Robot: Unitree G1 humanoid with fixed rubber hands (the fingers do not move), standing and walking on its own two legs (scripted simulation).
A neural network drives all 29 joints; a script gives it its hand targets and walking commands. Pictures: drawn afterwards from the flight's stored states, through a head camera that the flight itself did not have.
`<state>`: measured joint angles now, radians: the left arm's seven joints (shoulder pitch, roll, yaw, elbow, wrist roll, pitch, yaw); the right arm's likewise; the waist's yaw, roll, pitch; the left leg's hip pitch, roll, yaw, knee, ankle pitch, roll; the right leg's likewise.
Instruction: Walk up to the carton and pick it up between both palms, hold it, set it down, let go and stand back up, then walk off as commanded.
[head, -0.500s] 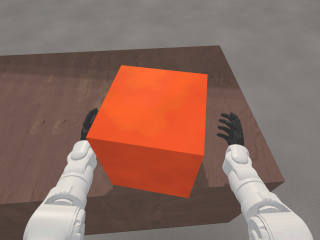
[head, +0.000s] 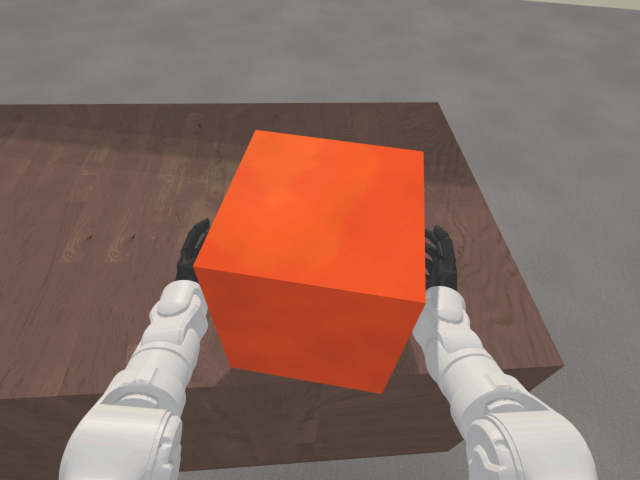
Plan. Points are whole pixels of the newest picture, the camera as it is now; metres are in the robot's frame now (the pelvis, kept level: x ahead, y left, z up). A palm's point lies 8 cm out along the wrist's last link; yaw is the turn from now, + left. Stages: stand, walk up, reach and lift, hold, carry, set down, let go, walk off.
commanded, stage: reach and lift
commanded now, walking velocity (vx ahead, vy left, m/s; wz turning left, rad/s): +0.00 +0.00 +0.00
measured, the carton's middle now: (320, 266) +0.41 +0.02 +0.01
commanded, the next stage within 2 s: none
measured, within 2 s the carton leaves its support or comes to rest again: leaves its support in 1.34 s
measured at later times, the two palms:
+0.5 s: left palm (198, 275) +0.39 +0.18 +0.03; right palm (442, 284) +0.37 -0.14 +0.03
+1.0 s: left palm (200, 274) +0.39 +0.18 +0.03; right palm (440, 284) +0.37 -0.14 +0.03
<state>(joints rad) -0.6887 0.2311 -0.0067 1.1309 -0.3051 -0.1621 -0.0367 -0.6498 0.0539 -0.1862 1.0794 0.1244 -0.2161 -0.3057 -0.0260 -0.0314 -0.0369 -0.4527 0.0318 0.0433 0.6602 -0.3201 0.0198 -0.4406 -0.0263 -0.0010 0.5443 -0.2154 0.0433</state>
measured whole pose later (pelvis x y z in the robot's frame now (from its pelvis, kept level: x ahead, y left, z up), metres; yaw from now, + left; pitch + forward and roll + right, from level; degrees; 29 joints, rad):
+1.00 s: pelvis +0.00 +0.01 +0.00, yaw +0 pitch +7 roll -3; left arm -0.71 0.19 -0.01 1.23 -0.17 -0.35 -0.05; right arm -0.63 0.09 -0.39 1.08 -0.09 -0.29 -0.25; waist -0.03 -0.03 -0.06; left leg -0.47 0.03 0.04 0.66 -0.32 0.03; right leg -0.44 -0.03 0.00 0.52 -0.20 0.04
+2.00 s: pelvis -0.01 +0.02 +0.00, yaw +0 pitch +8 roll -4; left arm -0.69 0.15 -0.02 0.87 -0.17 0.02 0.00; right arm -0.50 0.05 -0.30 0.62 -0.04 0.09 -0.24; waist -0.03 0.06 -0.16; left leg -0.48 0.03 0.04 0.64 -0.30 0.03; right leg -0.43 -0.03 0.00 0.43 -0.15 0.06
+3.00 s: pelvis -0.03 -0.01 +0.01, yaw +0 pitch +4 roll -2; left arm -0.69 0.10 0.10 0.57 -0.11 0.48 0.13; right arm -0.77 -0.09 -0.22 0.68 0.03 0.45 -0.17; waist -0.03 0.07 -0.20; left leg -0.41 0.03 0.04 0.54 -0.21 0.02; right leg -0.38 -0.02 0.00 0.40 -0.10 0.05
